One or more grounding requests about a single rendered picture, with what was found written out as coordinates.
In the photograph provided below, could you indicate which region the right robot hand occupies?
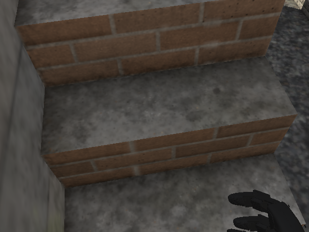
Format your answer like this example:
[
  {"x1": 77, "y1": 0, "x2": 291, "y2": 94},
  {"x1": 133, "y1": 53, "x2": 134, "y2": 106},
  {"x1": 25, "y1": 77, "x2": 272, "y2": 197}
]
[{"x1": 227, "y1": 189, "x2": 306, "y2": 232}]

